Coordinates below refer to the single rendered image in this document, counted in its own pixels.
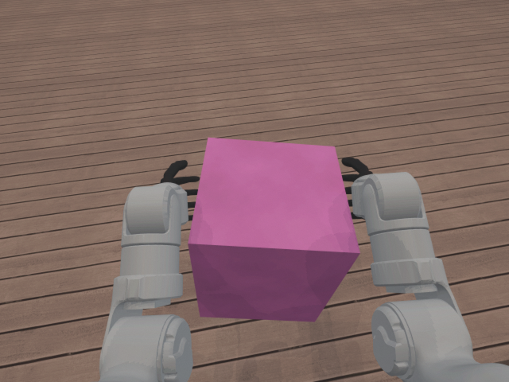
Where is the robot left hand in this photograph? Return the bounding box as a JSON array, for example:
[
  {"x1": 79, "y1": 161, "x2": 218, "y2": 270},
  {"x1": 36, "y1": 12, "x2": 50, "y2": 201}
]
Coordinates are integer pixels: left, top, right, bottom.
[{"x1": 161, "y1": 160, "x2": 200, "y2": 221}]

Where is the carton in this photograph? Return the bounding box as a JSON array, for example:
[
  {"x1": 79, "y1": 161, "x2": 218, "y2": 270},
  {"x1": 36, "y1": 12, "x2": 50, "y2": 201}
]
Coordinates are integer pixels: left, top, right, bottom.
[{"x1": 188, "y1": 138, "x2": 360, "y2": 322}]

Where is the robot right hand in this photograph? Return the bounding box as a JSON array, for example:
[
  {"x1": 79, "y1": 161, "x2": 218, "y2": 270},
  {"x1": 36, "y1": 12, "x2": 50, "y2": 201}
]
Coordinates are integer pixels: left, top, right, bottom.
[{"x1": 342, "y1": 158, "x2": 373, "y2": 220}]

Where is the robot left forearm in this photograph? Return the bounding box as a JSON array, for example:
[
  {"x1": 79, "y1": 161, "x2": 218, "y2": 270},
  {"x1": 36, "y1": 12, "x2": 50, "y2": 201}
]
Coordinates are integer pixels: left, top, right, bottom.
[{"x1": 99, "y1": 182, "x2": 188, "y2": 376}]

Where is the left robot upper arm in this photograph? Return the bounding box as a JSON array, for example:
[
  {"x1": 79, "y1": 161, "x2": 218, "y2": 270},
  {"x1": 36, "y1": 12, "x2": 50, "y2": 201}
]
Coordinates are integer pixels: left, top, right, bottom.
[{"x1": 98, "y1": 314, "x2": 193, "y2": 382}]

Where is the robot right forearm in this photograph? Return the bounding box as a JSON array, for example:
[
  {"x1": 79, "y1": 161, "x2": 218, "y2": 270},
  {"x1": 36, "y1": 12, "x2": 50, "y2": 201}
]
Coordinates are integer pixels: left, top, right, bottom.
[{"x1": 351, "y1": 172, "x2": 473, "y2": 355}]

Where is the right robot upper arm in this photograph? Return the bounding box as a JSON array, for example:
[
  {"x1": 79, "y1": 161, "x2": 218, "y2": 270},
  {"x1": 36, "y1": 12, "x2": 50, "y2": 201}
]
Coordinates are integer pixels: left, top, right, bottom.
[{"x1": 371, "y1": 298, "x2": 509, "y2": 382}]

